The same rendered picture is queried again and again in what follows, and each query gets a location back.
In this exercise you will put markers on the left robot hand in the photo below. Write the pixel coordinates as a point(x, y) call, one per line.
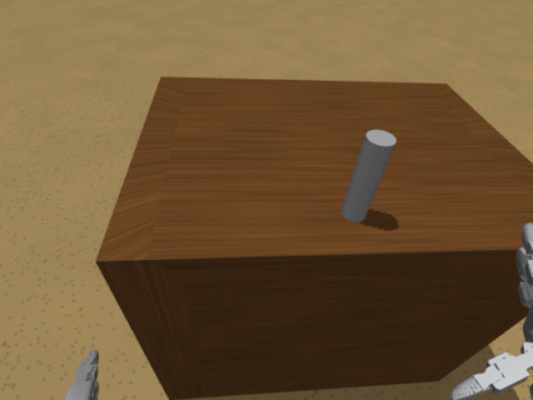
point(86, 387)

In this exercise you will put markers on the right robot hand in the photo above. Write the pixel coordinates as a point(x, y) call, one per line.
point(505, 371)

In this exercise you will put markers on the can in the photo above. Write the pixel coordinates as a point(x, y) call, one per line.
point(374, 156)

